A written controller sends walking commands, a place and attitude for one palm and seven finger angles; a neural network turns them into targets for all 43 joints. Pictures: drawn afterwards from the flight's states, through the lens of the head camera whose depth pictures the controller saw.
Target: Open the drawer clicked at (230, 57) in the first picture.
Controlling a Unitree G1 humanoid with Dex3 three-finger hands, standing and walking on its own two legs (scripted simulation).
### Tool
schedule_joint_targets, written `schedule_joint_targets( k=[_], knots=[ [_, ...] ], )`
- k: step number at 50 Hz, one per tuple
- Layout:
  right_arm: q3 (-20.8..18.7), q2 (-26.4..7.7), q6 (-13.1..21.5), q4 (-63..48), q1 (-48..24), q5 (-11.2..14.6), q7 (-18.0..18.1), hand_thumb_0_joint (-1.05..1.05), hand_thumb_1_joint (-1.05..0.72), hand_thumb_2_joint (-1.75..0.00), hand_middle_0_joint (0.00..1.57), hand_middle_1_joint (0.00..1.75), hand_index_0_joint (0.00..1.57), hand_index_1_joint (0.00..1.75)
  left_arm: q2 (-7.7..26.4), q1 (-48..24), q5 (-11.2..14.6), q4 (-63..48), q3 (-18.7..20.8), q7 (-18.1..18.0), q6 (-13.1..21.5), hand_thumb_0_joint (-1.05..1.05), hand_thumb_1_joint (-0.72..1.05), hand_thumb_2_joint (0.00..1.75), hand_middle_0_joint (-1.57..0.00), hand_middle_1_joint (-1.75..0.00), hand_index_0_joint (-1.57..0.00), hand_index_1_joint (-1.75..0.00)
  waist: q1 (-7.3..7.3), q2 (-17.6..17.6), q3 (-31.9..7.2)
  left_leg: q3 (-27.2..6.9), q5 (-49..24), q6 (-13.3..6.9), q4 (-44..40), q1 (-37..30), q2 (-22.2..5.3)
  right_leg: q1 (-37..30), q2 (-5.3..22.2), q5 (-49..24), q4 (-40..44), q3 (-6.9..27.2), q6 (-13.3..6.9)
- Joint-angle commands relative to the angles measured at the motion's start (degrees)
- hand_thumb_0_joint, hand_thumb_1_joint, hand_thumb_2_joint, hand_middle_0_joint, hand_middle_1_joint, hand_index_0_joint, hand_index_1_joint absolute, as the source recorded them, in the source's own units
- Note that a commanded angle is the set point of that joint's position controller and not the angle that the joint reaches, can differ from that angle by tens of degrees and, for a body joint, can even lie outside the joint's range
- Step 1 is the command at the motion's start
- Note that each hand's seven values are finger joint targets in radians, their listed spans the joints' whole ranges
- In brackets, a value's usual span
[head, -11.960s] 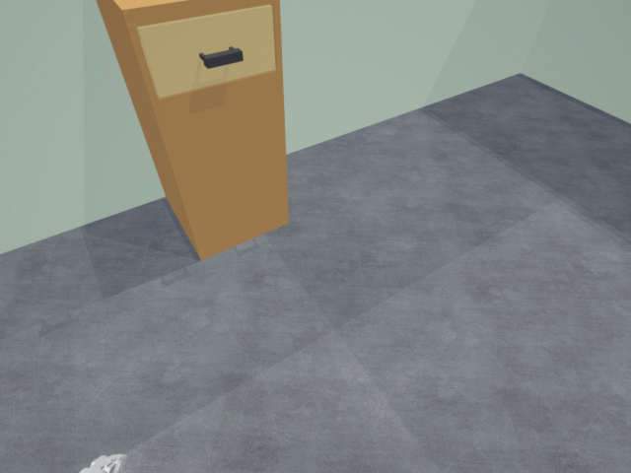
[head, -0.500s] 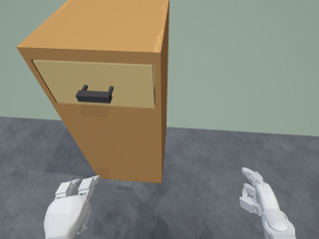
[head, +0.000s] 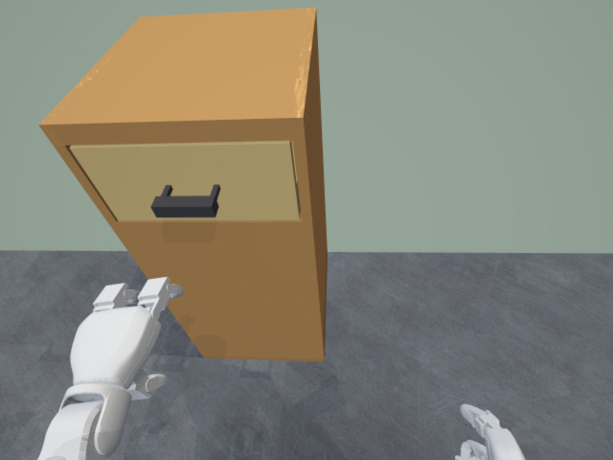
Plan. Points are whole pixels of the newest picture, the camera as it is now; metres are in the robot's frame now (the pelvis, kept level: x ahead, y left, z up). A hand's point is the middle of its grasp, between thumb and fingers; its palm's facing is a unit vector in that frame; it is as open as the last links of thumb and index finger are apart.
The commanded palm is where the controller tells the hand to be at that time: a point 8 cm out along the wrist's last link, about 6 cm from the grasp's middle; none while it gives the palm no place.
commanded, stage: raise the hand with hooked fingers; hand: left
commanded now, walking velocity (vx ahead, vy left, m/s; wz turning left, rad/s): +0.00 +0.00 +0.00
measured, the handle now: (188, 198) +0.50 +0.27 +0.04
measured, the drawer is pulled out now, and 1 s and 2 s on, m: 0.00 0.00 0.00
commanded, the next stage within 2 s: move the hooked fingers above the handle in 0.98 s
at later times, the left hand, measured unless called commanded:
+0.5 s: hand (103, 264) +0.29 +0.27 +0.14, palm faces +0.11 -0.05 -0.99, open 13.7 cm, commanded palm +0.26 +0.27 +0.20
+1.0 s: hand (112, 260) +0.29 +0.25 +0.15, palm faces +0.12 -0.07 -0.99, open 13.8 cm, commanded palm +0.26 +0.26 +0.21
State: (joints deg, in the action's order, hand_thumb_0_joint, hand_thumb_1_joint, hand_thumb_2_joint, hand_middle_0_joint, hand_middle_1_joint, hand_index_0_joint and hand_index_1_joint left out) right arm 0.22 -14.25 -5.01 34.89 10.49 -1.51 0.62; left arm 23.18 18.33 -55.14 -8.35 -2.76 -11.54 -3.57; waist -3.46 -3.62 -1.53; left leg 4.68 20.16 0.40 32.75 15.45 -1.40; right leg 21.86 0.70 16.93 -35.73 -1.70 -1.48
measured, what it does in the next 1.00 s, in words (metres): stands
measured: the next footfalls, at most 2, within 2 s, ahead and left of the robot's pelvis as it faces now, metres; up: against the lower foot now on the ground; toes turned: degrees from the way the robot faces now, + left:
none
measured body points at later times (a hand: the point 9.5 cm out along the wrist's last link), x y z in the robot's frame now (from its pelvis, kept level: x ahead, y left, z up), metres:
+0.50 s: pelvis -0.01 +0.02 +0.01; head -0.01 -0.02 +0.46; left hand +0.27 +0.27 +0.20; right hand +0.23 -0.17 -0.08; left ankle -0.04 +0.12 -0.73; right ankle +0.02 -0.10 -0.73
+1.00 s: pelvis -0.01 +0.01 +0.02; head +0.00 -0.03 +0.46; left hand +0.27 +0.25 +0.20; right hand +0.18 -0.21 -0.10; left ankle -0.04 +0.12 -0.73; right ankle +0.02 -0.10 -0.73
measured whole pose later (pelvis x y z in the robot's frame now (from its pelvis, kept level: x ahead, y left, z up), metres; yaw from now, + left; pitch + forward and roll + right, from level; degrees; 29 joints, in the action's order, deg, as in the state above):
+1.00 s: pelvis -0.01 +0.01 +0.02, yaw +2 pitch -1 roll +0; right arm -0.5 -15.7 -5.6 37.3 8.4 1.3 0.1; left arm 30.4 -7.2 -49.4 -1.9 -1.1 0.6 1.2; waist -5.0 -5.2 0.8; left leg 2.5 13.3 -0.2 21.7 7.8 -0.2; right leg 12.5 1.4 10.3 -23.4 -3.9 -0.9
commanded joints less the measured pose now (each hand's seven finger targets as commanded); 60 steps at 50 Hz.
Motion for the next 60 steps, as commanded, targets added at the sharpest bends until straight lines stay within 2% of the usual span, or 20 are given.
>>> schedule_joint_targets(
  k=[1,3,5,7,11,12,16,17,20,22,26,29,33,36,39,43,47,51,55,60],
  knots=[
    [-2.6,-4.6,4.4,-9.7,-11.0,-0.4,0.5,0.00,-0.90,-0.90,0.20,0.30,0.20,0.30,11.8,-14.8,-1.3,-13.8,10.1,-5.5,4.5,0.00,-0.20,0.43,-0.28,-1.00,-0.28,-1.00,-1.81,0.0,-11.4,-3.1,-16.7,-2.0,-4.2,-0.5,2.9,-10.7,0.1,-13.7,5.9,3.9,-1.2],
    [-3.1,-4.8,4.9,-8.7,-10.7,-0.2,0.7,0.00,-0.90,-0.90,0.20,0.30,0.20,0.30,11.9,-19.2,-1.1,-13.2,9.7,-6.5,5.2,0.00,-0.24,0.41,-0.28,-1.03,-0.28,-1.03,-1.01,-1.4,-11.8,-3.5,-16.5,-1.8,-4.3,-2.3,2.8,-9.2,0.1,-11.9,6.3,3.0,-1.2],
    [-3.5,-5.0,4.8,-8.0,-10.8,0.3,0.7,0.00,-0.90,-0.90,0.20,0.30,0.20,0.30,10.5,-21.8,-0.6,-10.6,7.7,-6.3,4.5,0.00,-0.29,0.39,-0.29,-1.07,-0.29,-1.07,-0.59,-0.8,-11.3,-3.4,-16.5,-1.7,-5.0,-3.1,2.7,-8.4,0.0,-11.4,6.9,1.9,-1.1],
    [-3.5,-5.2,4.7,-7.7,-11.3,0.8,0.8,0.00,-0.90,-0.90,0.20,0.30,0.20,0.30,10.9,-25.0,0.0,-9.4,6.8,-5.1,2.9,0.00,-0.34,0.37,-0.29,-1.10,-0.29,-1.10,-0.66,-0.3,-11.9,-3.7,-17.3,-1.5,-6.1,-3.9,2.5,-9.6,-0.2,-11.6,7.3,1.3,-1.0],
    [-2.8,-5.4,3.5,-7.7,-12.7,1.6,1.1,0.00,-0.90,-0.90,0.20,0.30,0.20,0.30,12.3,-28.3,0.7,-6.2,5.3,-0.5,-1.1,0.00,-0.43,0.33,-0.29,-1.15,-0.29,-1.15,-1.51,2.2,-10.2,-3.8,-18.8,-1.3,-9.1,-3.7,2.4,-13.2,-0.1,-13.3,8.6,0.5,-0.8],
    [-2.6,-5.6,3.1,-7.7,-13.4,1.9,1.1,0.00,-0.90,-0.90,0.20,0.30,0.20,0.30,13.2,-28.9,0.8,-5.3,6.0,0.8,-2.1,0.00,-0.45,0.32,-0.30,-1.17,-0.30,-1.17,-1.68,1.2,-10.0,-3.7,-19.4,-1.1,-9.6,-3.9,2.3,-14.1,-0.2,-13.6,9.0,0.8,-1.0],
    [-1.5,-5.5,1.4,-8.0,-14.1,1.9,1.1,0.00,-0.90,-0.90,0.20,0.30,0.20,0.30,15.3,-33.1,1.2,-4.4,6.1,5.6,-4.2,0.00,-0.50,0.30,-0.30,-1.20,-0.30,-1.20,-2.03,2.5,-9.2,-3.5,-22.2,-1.2,-11.3,-4.7,2.2,-17.3,-0.3,-16.7,10.2,0.5,-0.8],
    [-1.4,-5.7,1.1,-8.1,-14.0,2.0,1.0,0.00,-0.90,-0.90,0.20,0.30,0.20,0.30,16.5,-34.0,1.6,-4.5,7.4,6.7,-4.2,0.00,-0.50,0.30,-0.30,-1.20,-0.30,-1.20,-1.99,2.2,-9.6,-3.6,-22.6,-1.1,-11.6,-5.0,2.1,-18.3,-0.5,-17.0,10.6,0.7,-0.9],
    [-0.9,-5.5,0.4,-8.2,-14.0,2.2,0.9,0.00,-0.90,-0.90,0.20,0.30,0.20,0.30,17.0,-38.6,2.3,-4.4,6.8,9.5,-3.7,0.00,-0.50,0.30,-0.30,-1.20,-0.30,-1.20,-1.69,2.0,-8.9,-3.4,-22.5,-1.2,-12.5,-5.5,2.2,-18.8,-0.5,-17.1,11.6,0.4,-0.8],
    [-0.8,-5.5,0.3,-8.3,-14.1,2.3,0.9,0.00,-0.90,-0.90,0.20,0.30,0.20,0.30,18.0,-41.3,2.5,-4.2,7.4,10.8,-3.0,0.00,-0.50,0.30,-0.30,-1.20,-0.30,-1.20,-1.56,0.3,-9.7,-3.6,-22.6,-1.1,-12.8,-6.4,2.1,-19.1,-0.7,-16.3,12.0,0.5,-0.9],
    [-0.8,-5.7,0.6,-7.9,-13.2,2.3,0.8,0.00,-0.90,-0.90,0.20,0.30,0.20,0.30,19.2,-46.4,3.1,-4.3,7.4,12.4,-1.1,0.00,-0.50,0.30,-0.30,-1.20,-0.30,-1.20,-1.08,0.1,-11.3,-3.8,-23.8,-1.1,-12.9,-7.8,2.2,-19.3,-0.7,-16.9,12.7,0.2,-0.9],
    [-0.9,-5.9,1.0,-7.3,-12.6,2.6,0.6,0.00,-0.90,-0.90,0.20,0.30,0.20,0.30,20.2,-50.2,3.9,-3.3,7.7,13.2,0.0,0.00,-0.50,0.30,-0.30,-1.20,-0.30,-1.20,-0.83,-1.3,-10.6,-4.3,-23.0,-0.9,-13.6,-7.9,2.1,-18.9,-0.6,-15.4,13.4,0.0,-1.0],
    [-1.2,-6.4,0.8,-7.5,-11.6,2.9,-0.1,0.00,-0.90,-0.90,0.20,0.30,0.20,0.30,18.2,-42.6,5.3,1.1,7.6,15.0,0.1,0.00,-0.50,0.30,-0.30,-1.20,-0.30,-1.20,-1.62,2.1,-10.0,-3.6,-23.7,-1.0,-13.8,-6.2,2.2,-20.1,-0.4,-16.8,13.5,-0.2,-0.9],
    [-1.6,-7.0,0.6,-8.4,-11.7,2.7,-0.5,0.00,-0.90,-0.90,0.20,0.30,0.20,0.30,19.2,-41.4,6.0,-1.3,8.8,15.4,1.2,0.00,-0.50,0.30,-0.30,-1.20,-0.30,-1.20,-2.12,3.4,-11.0,-3.3,-23.8,-1.3,-13.8,-5.7,2.4,-20.9,-0.3,-18.2,13.5,0.1,-0.7],
    [-1.8,-6.9,1.1,-8.5,-11.4,2.6,-0.7,0.00,-0.90,-0.90,0.20,0.30,0.20,0.30,20.0,-42.1,6.2,-3.8,9.9,14.6,3.0,0.00,-0.50,0.30,-0.30,-1.20,-0.30,-1.20,-2.25,2.7,-11.6,-3.5,-22.9,-1.4,-13.9,-5.6,2.5,-20.9,-0.2,-17.0,13.6,0.3,-0.7],
    [-1.9,-6.6,2.1,-8.1,-11.0,2.5,-0.5,0.00,-0.90,-0.90,0.20,0.30,0.20,0.30,22.0,-44.4,5.7,-6.9,12.3,11.6,5.2,0.00,-0.50,0.30,-0.30,-1.20,-0.30,-1.20,-2.59,0.4,-14.1,-3.7,-22.4,-1.6,-13.6,-6.4,2.7,-21.1,-0.1,-15.9,13.6,0.7,-0.8],
    [-2.2,-6.6,2.4,-7.2,-11.1,2.7,-0.4,0.00,-0.90,-0.90,0.20,0.30,0.20,0.30,22.2,-44.2,6.0,-5.1,13.6,8.7,5.0,0.00,-0.50,0.30,-0.30,-1.20,-0.30,-1.20,-2.49,-1.0,-13.2,-3.3,-22.1,-1.4,-13.5,-6.0,2.8,-20.4,0.0,-16.2,14.1,1.2,-0.8],
    [-2.1,-6.7,2.0,-6.5,-11.5,3.2,-0.3,0.00,-0.90,-0.90,0.20,0.30,0.20,0.30,19.4,-43.4,6.1,0.0,10.2,8.9,2.3,0.00,-0.50,0.30,-0.30,-1.20,-0.30,-1.20,-1.77,2.0,-9.9,-2.4,-19.3,-1.4,-14.0,-4.2,2.8,-19.2,0.3,-14.0,14.8,1.0,-0.4],
    [-1.9,-6.8,1.7,-7.2,-12.6,3.3,-0.1,0.00,-0.90,-0.90,0.20,0.30,0.20,0.30,17.3,-44.9,5.3,-1.0,6.3,11.0,0.6,0.00,-0.50,0.30,-0.30,-1.20,-0.30,-1.20,-1.17,2.2,-11.6,-2.4,-18.7,-1.6,-13.8,-5.0,3.0,-19.6,0.3,-13.4,14.6,1.1,-0.2],
    [-1.5,-6.9,1.5,-6.5,-11.5,3.3,0.9,0.00,-0.90,-0.90,0.20,0.30,0.20,0.30,19.6,-48.3,4.8,4.1,7.4,12.7,1.8,0.00,-0.50,0.30,-0.30,-1.20,-0.30,-1.20,-0.33,5.4,-9.2,-2.5,-15.4,-2.0,-13.9,-3.5,3.0,-18.0,0.3,-10.2,15.5,1.0,0.2]
  ],
)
